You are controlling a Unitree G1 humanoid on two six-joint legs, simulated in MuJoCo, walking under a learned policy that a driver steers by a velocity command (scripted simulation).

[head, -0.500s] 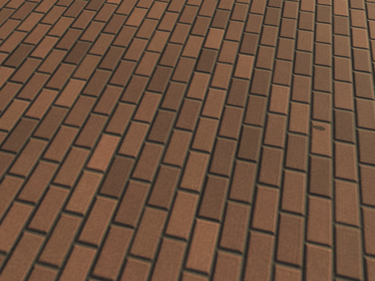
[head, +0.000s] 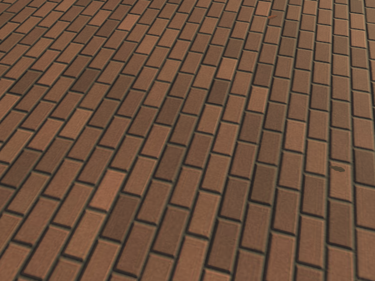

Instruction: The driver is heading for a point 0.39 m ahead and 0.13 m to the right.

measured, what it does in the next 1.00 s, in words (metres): walks ahead: right foot, then left foot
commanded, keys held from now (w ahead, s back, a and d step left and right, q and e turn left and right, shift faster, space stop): w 0.32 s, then w+e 0.30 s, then no key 0.38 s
